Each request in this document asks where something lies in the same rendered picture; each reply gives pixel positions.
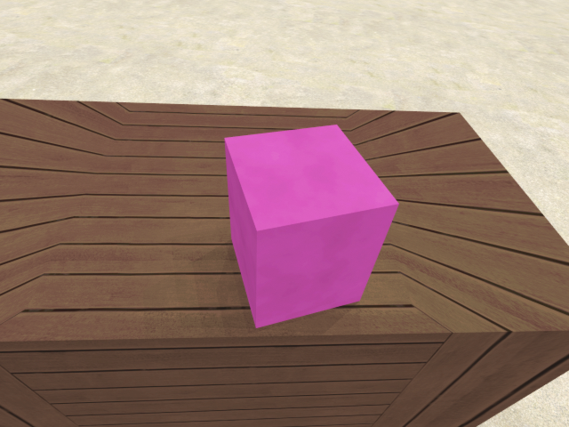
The carton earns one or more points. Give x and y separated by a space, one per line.
308 218

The pedestal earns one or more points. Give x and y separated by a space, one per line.
122 303

